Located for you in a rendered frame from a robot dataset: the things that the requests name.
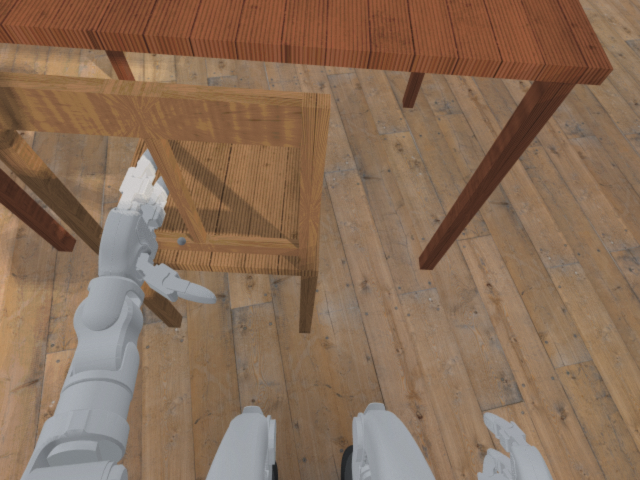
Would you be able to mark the left robot forearm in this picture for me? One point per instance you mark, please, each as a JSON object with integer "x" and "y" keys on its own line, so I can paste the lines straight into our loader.
{"x": 89, "y": 423}

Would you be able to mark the left robot upper arm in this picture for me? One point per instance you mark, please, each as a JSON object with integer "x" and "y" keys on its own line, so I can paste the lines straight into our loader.
{"x": 103, "y": 470}

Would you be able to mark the right robot hand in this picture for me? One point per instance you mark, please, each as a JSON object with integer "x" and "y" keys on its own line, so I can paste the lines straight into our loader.
{"x": 525, "y": 462}

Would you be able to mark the robot thigh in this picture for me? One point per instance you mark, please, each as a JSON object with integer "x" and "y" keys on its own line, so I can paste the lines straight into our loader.
{"x": 246, "y": 450}
{"x": 381, "y": 440}

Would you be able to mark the robot right thigh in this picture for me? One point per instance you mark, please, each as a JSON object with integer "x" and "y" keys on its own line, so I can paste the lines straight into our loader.
{"x": 381, "y": 440}

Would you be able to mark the chair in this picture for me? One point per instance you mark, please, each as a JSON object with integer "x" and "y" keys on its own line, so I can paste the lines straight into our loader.
{"x": 244, "y": 169}

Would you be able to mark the robot left thigh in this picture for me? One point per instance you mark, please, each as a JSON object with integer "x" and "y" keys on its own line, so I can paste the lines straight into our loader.
{"x": 246, "y": 450}

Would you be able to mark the table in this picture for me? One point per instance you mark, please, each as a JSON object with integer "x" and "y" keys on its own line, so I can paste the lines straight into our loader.
{"x": 550, "y": 42}

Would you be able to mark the left robot hand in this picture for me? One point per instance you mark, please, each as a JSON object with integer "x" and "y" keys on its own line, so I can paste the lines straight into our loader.
{"x": 129, "y": 229}

